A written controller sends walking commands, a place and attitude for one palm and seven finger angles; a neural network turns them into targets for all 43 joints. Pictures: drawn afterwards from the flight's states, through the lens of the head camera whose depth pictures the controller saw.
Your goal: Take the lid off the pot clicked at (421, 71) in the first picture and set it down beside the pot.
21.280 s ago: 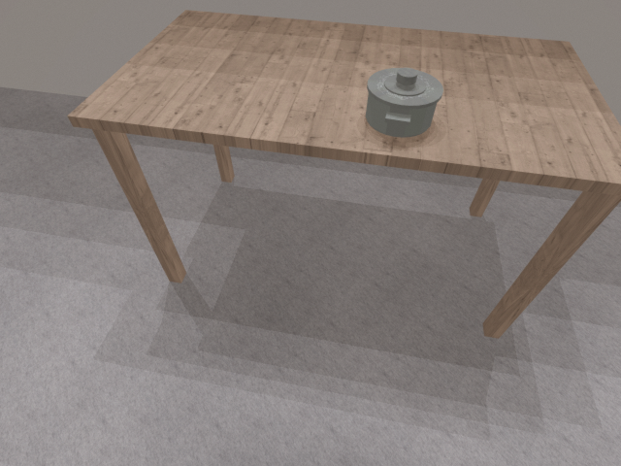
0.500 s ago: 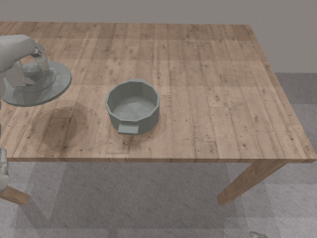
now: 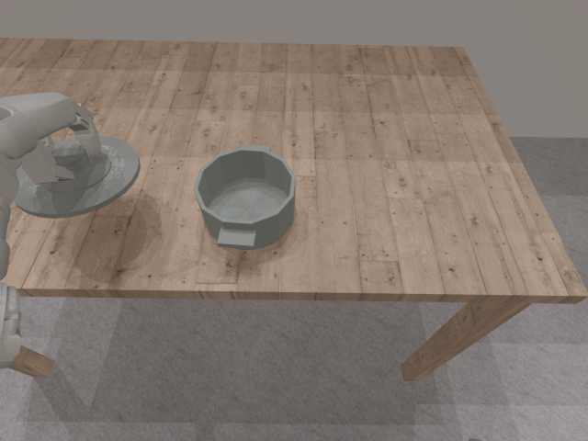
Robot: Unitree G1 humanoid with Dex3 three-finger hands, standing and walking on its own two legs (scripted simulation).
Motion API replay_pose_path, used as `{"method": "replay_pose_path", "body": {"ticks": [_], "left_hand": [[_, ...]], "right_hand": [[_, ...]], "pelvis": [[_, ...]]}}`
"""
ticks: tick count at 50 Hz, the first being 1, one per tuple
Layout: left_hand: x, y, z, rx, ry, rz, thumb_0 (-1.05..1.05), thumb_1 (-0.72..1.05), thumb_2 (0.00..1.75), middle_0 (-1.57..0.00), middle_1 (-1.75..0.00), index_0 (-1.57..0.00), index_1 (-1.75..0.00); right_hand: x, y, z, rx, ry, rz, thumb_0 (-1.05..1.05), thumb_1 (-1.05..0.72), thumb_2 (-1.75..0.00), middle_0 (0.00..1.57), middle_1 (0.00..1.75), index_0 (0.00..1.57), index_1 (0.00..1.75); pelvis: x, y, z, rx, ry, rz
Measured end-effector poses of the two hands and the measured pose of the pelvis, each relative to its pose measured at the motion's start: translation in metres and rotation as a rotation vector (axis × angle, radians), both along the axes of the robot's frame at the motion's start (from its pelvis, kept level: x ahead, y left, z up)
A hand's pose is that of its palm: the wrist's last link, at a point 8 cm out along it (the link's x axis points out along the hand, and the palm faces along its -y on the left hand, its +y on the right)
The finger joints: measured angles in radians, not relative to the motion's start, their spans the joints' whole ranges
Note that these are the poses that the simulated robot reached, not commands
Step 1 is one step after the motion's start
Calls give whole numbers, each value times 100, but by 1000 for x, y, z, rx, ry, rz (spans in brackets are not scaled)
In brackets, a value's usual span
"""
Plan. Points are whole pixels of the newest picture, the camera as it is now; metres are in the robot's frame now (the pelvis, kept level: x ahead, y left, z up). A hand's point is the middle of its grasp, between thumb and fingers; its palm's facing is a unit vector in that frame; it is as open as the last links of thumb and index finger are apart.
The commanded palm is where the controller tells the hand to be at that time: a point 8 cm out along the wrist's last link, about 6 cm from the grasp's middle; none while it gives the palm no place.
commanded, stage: lower the lid onto the table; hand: left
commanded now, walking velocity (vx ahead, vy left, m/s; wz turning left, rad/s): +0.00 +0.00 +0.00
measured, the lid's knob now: (70, 158) +0.47 +0.31 +0.11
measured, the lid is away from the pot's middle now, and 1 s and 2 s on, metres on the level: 0.23 0.23 0.24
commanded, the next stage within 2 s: open the fingers wide in 1.40 s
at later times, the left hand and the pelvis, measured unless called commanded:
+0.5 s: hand (66, 173) +0.44 +0.31 +0.11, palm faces -0.45 -0.08 -0.89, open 7.6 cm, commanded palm +0.46 +0.31 +0.17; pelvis +0.00 +0.00 +0.00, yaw -1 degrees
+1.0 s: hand (80, 188) +0.45 +0.31 +0.07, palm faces -0.49 -0.07 -0.87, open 7.6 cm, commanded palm +0.48 +0.31 +0.14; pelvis +0.00 +0.00 -0.01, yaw -2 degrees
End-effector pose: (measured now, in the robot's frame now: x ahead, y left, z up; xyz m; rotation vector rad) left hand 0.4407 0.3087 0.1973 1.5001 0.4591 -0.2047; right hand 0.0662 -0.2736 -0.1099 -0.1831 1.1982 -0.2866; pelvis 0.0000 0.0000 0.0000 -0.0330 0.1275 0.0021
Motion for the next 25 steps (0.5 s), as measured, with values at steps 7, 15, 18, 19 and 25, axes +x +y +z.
{"method": "replay_pose_path", "body": {"ticks": [7, 15, 18, 19, 25], "left_hand": [[3, -6, -11, 12, 22, -22, -5, 25, 83, -82, -97, -64, -90], [8, -3, -20, -3, 28, -4, -5, 25, 83, -82, -97, -64, -90], [10, -2, -24, -4, 40, 2, -5, 25, 83, -82, -97, -64, -90], [10, -1, -26, -7, 43, 4, -5, 25, 83, -82, -97, -64, -90], [10, 1, -33, -9, 52, 0, -5, 25, 83, -82, -97, -64, -90]], "right_hand": [[-6, -3, 0, -14, 11, -12, 0, -91, -90, 20, 30, 20, 30], [-14, -7, -1, -23, 23, -38, 0, -91, -90, 20, 30, 20, 30], [-18, -8, -2, -26, 33, -47, 0, -91, -90, 20, 30, 20, 30], [-19, -8, -2, -27, 38, -49, 0, -91, -90, 20, 30, 20, 30], [-24, -9, -3, -33, 59, -60, 0, -91, -90, 20, 30, 20, 30]], "pelvis": [[0, -2, -1, 0, 5, -4], [1, -3, -2, -1, 16, -15], [2, -3, -2, -1, 21, -17], [2, -3, -3, -2, 23, -18], [3, -3, -4, -3, 34, -19]]}}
